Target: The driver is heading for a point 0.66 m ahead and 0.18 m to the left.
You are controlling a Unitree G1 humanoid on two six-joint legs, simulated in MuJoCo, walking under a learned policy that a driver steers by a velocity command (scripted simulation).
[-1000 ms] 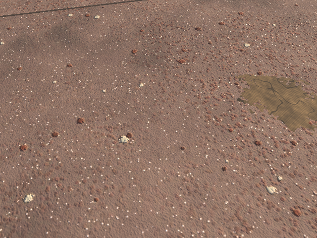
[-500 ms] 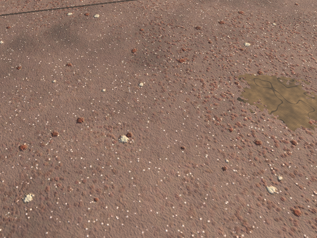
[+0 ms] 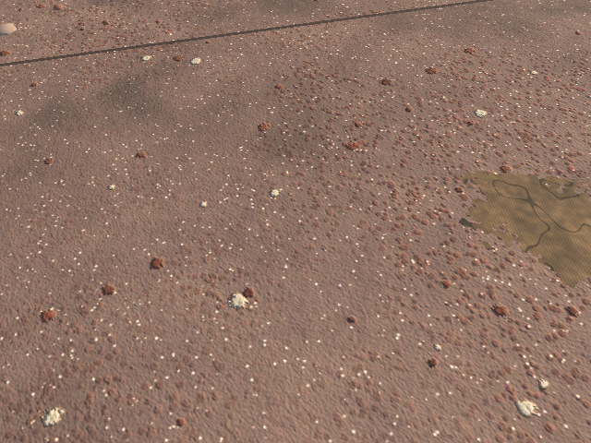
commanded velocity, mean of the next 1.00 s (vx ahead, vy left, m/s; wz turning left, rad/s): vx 0.09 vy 0.00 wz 0.40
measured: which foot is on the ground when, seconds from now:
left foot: up 0.00-0.24, down 0.26-0.76, up 0.78-1.00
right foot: down 0.00-0.26, up 0.28-0.74, down 0.76-1.00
